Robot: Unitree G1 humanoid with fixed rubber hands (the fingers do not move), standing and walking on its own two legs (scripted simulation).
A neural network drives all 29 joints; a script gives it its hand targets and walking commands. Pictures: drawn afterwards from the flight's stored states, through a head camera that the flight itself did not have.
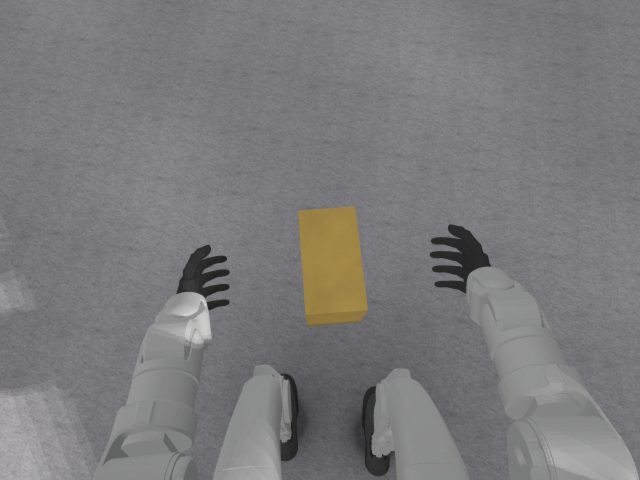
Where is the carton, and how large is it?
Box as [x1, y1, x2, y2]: [298, 206, 367, 325]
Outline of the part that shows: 354,206 298,211 305,315 308,325 359,321 367,310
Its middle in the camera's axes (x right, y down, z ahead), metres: +0.03 +0.07 +1.03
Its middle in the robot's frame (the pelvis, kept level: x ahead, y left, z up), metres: +0.51 -0.01 -0.58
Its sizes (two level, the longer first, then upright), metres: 0.266 0.146 0.200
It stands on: the floor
